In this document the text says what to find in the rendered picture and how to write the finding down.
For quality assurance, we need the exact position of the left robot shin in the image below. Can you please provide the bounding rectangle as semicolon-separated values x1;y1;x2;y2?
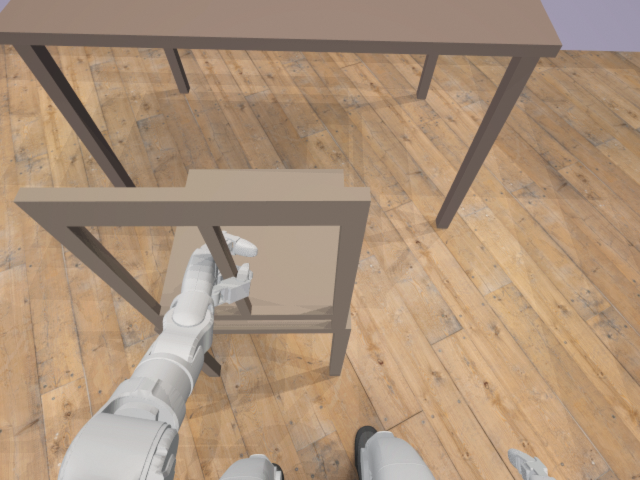
249;454;274;466

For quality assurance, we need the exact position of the right robot thigh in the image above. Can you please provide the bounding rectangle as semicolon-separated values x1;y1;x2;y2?
360;437;436;480

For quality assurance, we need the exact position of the table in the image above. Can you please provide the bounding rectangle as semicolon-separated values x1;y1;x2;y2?
0;0;562;229

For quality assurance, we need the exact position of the robot right hand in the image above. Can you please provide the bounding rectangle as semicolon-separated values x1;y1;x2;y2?
508;448;556;480

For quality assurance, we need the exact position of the left robot forearm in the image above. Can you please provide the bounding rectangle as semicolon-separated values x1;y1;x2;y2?
58;291;214;480

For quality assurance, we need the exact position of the robot left hand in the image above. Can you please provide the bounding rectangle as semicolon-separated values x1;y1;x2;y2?
181;231;258;307

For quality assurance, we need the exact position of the robot left upper arm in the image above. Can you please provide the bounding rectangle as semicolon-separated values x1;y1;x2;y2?
62;413;179;480

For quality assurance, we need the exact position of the chair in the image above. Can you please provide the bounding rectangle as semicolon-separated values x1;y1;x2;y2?
13;169;371;377

